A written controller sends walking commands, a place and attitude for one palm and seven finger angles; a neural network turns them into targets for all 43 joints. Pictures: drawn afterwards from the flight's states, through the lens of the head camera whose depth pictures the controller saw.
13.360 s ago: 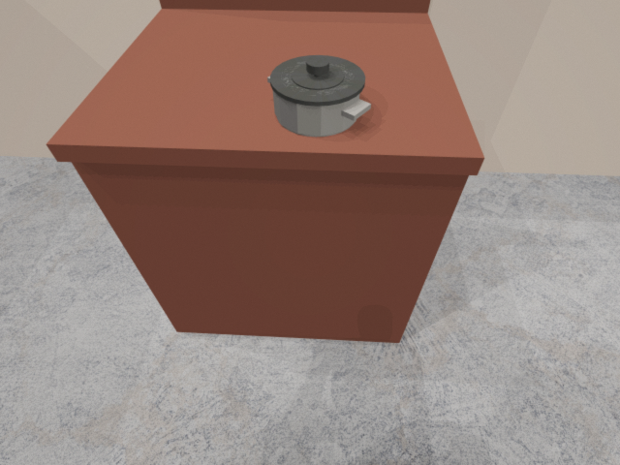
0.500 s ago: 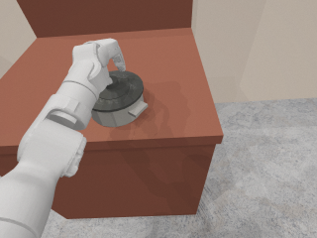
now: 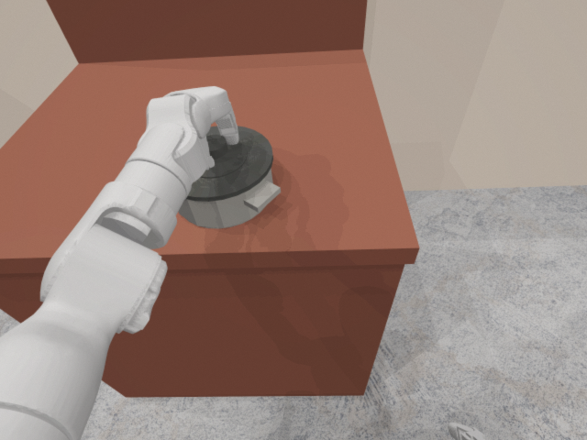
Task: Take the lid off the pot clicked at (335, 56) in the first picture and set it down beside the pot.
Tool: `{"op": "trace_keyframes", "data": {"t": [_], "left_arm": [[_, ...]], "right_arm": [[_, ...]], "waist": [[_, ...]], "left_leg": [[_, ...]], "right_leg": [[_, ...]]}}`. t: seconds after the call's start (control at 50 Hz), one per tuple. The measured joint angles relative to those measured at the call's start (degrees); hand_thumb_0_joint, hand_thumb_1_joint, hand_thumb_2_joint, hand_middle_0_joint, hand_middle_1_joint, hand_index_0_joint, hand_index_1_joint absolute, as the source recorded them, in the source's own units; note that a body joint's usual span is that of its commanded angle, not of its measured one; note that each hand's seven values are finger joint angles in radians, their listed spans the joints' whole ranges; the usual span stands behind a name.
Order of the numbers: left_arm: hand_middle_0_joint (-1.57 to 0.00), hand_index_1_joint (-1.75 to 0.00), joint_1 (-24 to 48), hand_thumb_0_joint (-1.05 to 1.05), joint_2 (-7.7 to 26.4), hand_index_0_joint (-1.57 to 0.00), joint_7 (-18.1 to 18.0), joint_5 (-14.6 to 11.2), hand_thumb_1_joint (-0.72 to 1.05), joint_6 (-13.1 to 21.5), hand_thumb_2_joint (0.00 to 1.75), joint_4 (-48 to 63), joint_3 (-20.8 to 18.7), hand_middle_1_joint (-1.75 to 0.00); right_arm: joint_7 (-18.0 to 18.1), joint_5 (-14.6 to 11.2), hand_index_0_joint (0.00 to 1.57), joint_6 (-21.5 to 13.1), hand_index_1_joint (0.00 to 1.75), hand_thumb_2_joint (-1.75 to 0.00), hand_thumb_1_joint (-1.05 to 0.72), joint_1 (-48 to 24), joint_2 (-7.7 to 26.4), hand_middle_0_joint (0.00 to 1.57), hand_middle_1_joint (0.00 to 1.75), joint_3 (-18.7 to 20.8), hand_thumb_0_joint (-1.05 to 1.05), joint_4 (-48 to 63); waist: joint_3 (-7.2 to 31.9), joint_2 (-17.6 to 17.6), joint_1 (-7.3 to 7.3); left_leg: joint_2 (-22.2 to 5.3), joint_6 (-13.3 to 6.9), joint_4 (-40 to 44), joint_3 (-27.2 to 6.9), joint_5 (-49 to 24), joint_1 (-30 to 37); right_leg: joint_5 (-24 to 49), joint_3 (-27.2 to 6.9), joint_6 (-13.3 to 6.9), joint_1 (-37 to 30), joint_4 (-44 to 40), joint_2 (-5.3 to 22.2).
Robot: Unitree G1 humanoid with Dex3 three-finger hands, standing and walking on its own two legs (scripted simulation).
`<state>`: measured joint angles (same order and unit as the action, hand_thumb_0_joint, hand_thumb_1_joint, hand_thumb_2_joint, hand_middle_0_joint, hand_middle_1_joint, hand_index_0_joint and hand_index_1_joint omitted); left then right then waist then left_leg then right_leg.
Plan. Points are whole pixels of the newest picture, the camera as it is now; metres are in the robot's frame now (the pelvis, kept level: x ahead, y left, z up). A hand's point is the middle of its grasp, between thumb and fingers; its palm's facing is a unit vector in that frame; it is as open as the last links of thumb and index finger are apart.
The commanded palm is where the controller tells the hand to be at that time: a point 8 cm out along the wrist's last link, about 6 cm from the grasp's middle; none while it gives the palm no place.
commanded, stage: lower the open fingers around the knob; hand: left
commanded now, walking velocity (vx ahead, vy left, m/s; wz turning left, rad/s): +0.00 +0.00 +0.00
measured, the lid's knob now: (213, 146) +0.50 +0.12 +0.16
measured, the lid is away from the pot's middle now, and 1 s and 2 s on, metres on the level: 0.00 0.00 0.00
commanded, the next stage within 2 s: close the fingers and squeeze the knob in 0.02 s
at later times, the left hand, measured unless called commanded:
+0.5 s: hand (203, 146) +0.47 +0.12 +0.18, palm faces -0.38 -0.09 -0.92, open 9.4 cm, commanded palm +0.46 +0.13 +0.23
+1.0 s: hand (206, 147) +0.47 +0.12 +0.18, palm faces -0.39 -0.07 -0.92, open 7.4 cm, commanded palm +0.47 +0.12 +0.23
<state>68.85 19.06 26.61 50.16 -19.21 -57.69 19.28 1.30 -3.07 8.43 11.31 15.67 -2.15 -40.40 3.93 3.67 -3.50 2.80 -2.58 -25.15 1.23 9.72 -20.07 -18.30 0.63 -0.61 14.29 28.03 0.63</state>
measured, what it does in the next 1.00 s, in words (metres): stands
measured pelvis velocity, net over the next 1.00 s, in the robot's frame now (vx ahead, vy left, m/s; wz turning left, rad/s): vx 0.01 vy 0.00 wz -0.01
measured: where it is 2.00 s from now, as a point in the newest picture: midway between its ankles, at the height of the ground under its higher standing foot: outside the picture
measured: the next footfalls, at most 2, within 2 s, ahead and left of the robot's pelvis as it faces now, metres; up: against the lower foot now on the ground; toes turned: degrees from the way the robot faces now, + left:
none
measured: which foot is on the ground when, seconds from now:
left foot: down 0.00-1.00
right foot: down 0.00-1.00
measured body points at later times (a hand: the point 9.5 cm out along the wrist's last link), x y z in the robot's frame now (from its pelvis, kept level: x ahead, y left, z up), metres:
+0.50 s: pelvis +0.00 +0.00 +0.00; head +0.02 -0.02 +0.45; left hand +0.49 +0.12 +0.23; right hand +0.07 -0.27 -0.13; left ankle +0.03 +0.10 -0.74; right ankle -0.05 -0.11 -0.74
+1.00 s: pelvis +0.01 +0.00 +0.00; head +0.02 -0.03 +0.45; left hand +0.49 +0.12 +0.23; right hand +0.10 -0.25 -0.14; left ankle +0.03 +0.10 -0.74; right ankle -0.05 -0.11 -0.74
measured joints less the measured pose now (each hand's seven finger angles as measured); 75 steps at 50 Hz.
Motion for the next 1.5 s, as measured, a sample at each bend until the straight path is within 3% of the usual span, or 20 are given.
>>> {"op": "trace_keyframes", "data": {"t": [0.16,0.38,0.64,0.76,1.1,1.34,1.5], "left_arm": [[-0.89,-0.1,0.6,0.0,0.9,-0.88,0.1,0.2,-0.35,0.4,1.69,-1.5,-1.0,-0.11],[-0.63,-0.63,1.0,0.0,1.9,-0.6,-0.1,0.6,-0.11,0.9,1.16,-2.7,-1.6,-0.65],[-0.57,-0.9,-0.7,0.0,2.3,-0.57,0.4,0.4,0.06,1.1,1.01,-0.1,-1.1,-0.9],[-0.59,-0.95,-0.1,0.0,1.0,-0.58,0.3,0.0,0.12,0.5,0.97,-0.3,0.4,-0.96],[-0.71,-1.0,0.3,0.02,0.7,-0.66,0.4,0.0,0.27,0.6,0.8,-1.1,-0.8,-1.04],[-0.75,-0.96,0.8,0.01,1.6,-0.69,0.5,0.3,0.35,0.7,0.56,-1.8,-0.8,-0.99],[-0.76,-0.94,1.0,0.01,2.0,-0.71,0.8,0.4,0.36,0.9,0.53,-2.5,-1.4,-0.98]], "right_arm": [[0.3,0.1,0.2,0.0,0.3,-0.9,-0.91,2.3,0.3,0.2,0.3,0.2,0.01,-1.0],[0.6,0.1,0.2,-0.3,0.3,-0.9,-0.91,3.6,1.1,0.2,0.3,0.8,0.01,-1.2],[0.1,-0.1,0.19,-0.7,0.3,-0.9,-0.91,2.6,0.8,0.2,0.3,1.1,0.01,-0.3],[0.0,-0.2,0.2,-0.6,0.3,-0.9,-0.91,1.4,0.4,0.2,0.3,0.8,0.01,-0.4],[0.3,0.1,0.2,-0.2,0.3,-0.9,-0.91,1.8,0.4,0.2,0.3,0.5,0.01,-0.7],[0.6,0.0,0.2,-0.2,0.3,-0.9,-0.91,2.4,0.8,0.2,0.3,0.8,0.01,-0.9],[0.7,-0.1,0.2,0.0,0.3,-0.9,-0.91,2.2,0.8,0.2,0.3,0.6,0.01,-0.8]], "waist": [[-0.1,-0.1,-0.77],[-0.3,-0.5,-1.54],[0.2,-0.5,-1.0],[0.2,-0.3,-0.43],[0.3,-0.2,-0.57],[0.1,-0.5,-1.04],[0.1,-0.6,-1.28]], "left_leg": [[-0.2,0.0,0.3,0.4,0.0,0.2],[-0.5,0.0,0.2,0.7,0.0,-0.2],[-0.3,-0.2,-0.1,0.7,0.5,-0.3],[0.0,-0.2,-0.2,0.2,0.5,-0.4],[-0.1,-0.1,-0.1,0.3,0.5,-0.5],[-0.4,0.1,0.0,0.4,0.4,-0.4],[-0.6,0.2,-0.2,0.5,0.6,-0.5]], "right_leg": [[0.2,-0.5,0.0,0.0,-0.3,-0.2],[0.4,-0.8,0.0,0.4,-0.5,-0.4],[0.1,-0.8,0.1,0.2,-0.6,-0.3],[-0.1,-0.3,0.2,0.2,-0.4,0.0],[-0.1,-0.4,0.0,0.4,-0.4,-0.1],[0.0,-0.6,-0.2,0.5,-0.4,-0.4],[0.1,-0.7,-0.3,0.5,-0.4,-0.6]]}}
